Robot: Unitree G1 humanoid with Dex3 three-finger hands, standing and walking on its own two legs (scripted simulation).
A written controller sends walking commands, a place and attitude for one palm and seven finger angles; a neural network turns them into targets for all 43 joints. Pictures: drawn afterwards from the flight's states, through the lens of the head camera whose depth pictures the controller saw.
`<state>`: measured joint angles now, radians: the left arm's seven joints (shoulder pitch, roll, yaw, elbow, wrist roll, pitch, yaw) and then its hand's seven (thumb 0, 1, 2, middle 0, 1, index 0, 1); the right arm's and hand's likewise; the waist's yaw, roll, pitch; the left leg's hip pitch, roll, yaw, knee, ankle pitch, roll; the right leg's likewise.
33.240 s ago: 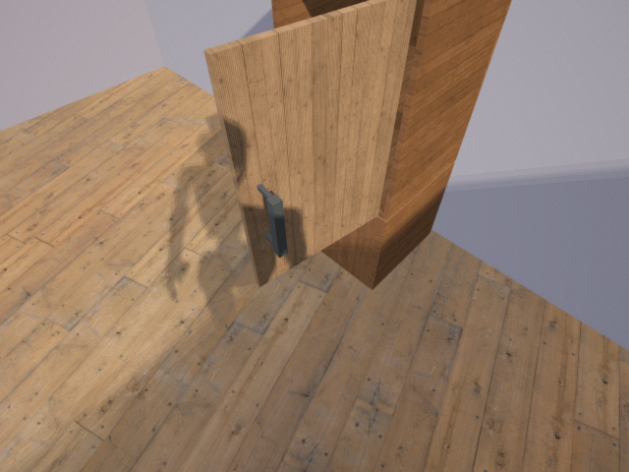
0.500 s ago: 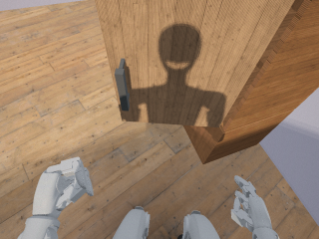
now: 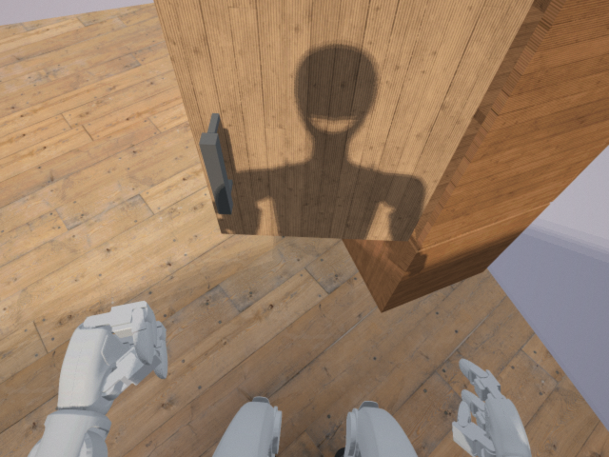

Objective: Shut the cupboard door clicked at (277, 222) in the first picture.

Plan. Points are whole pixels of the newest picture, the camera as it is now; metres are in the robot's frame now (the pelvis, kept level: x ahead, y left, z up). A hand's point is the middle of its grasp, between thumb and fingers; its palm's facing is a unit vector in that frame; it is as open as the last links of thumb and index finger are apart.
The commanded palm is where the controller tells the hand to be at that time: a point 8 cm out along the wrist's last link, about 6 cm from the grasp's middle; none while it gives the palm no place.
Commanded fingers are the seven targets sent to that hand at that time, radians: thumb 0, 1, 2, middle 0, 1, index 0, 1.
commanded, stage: raise the hand and make a fist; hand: left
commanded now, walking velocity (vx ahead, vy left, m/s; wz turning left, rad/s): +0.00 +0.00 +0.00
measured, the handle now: (220, 167) +0.52 +0.17 +0.02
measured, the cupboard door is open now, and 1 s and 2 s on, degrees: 66 66 66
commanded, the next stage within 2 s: bring the fist close to the handle in 0.12 s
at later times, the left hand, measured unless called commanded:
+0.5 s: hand (184, 316) +0.27 +0.17 +0.04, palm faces +0.00 -1.00 -0.01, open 3.1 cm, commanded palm +0.26 +0.22 +0.04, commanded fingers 0.00 0.90 0.90 -1.30 -1.50 -1.30 -1.50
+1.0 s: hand (215, 250) +0.37 +0.15 +0.04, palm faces +0.02 -1.00 -0.02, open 3.1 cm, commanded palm +0.35 +0.21 +0.03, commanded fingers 0.00 0.90 0.90 -1.30 -1.50 -1.30 -1.50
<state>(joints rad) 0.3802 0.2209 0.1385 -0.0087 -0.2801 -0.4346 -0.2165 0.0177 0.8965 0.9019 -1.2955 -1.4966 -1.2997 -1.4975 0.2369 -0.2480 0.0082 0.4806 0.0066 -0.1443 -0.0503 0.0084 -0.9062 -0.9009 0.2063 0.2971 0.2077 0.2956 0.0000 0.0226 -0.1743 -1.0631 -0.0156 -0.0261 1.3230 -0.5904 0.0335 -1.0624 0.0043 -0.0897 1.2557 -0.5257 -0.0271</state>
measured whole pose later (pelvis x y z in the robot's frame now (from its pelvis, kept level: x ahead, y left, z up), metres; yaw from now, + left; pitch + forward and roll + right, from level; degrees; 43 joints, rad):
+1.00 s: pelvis +0.00 -0.01 +0.00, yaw +0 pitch +21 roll -1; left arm -0.24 0.20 0.15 0.51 -0.17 -0.46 -0.10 0.02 0.90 0.90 -1.30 -1.50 -1.30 -1.50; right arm 0.23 -0.25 0.01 0.58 -0.01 -0.08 -0.03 0.01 -0.91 -0.90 0.21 0.30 0.21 0.30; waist -0.04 0.02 -0.16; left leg -1.08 -0.02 0.00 1.29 -0.57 0.03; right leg -1.10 0.00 -0.07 1.24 -0.51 -0.03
